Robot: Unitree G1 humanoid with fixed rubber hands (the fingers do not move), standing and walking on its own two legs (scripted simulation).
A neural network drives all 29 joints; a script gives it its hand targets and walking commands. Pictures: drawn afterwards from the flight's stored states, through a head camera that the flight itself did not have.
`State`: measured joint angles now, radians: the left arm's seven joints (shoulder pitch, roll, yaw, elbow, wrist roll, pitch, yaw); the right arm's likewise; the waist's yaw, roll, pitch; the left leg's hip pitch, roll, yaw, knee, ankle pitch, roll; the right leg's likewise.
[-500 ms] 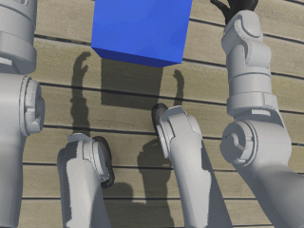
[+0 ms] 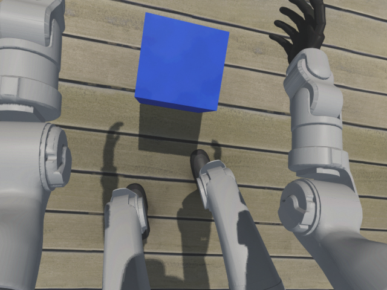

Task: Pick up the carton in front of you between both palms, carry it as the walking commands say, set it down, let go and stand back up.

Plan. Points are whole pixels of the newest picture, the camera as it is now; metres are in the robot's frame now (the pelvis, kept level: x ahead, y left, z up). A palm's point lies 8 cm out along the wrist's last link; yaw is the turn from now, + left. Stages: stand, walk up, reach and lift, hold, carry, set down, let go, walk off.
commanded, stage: set down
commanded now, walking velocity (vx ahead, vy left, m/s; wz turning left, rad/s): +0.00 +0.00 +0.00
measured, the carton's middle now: (177, 73) +0.51 -0.11 -0.46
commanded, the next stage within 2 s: let go in 0.10 s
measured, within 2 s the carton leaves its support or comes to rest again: neither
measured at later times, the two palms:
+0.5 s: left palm out of the picture +0.47 +0.13 +0.01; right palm (360, 92) +0.38 -0.25 +0.02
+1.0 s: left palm out of the picture +0.36 +0.19 +0.11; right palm out of the picture +0.27 -0.26 +0.12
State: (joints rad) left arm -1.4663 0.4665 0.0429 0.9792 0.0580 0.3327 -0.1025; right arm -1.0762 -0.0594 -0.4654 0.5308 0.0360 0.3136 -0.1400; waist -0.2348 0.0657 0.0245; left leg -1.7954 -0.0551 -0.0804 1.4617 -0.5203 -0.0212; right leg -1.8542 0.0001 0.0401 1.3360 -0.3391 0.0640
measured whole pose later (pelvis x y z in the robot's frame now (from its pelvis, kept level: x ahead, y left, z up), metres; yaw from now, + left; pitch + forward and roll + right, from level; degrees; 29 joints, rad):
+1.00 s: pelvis +0.10 -0.01 +0.19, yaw -1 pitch +11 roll +0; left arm -0.01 0.16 0.10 0.55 0.06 0.02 0.05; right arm 0.18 -0.21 -0.02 0.38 0.05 0.04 0.07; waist -0.10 -0.01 -0.01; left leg -0.36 0.00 -0.06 0.52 -0.35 -0.02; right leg -0.48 0.01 0.06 0.53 -0.24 0.02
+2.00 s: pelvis +0.10 -0.03 +0.19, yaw +0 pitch +1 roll +0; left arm 0.22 0.34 0.06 0.77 0.04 0.01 0.00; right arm 0.23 -0.35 -0.04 0.71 -0.05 0.00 -0.02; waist 0.02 0.06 0.01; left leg -0.16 0.01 -0.07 0.51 -0.37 -0.04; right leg -0.30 0.02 0.05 0.57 -0.29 0.00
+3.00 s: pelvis +0.10 -0.02 +0.20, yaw -1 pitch -2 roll +0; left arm 0.14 0.37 0.02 1.02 0.02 0.00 0.01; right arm 0.19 -0.39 0.00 1.00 -0.02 -0.01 -0.02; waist 0.02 0.02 0.03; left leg -0.05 0.01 -0.05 0.37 -0.29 -0.02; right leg -0.19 0.01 0.07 0.43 -0.21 0.01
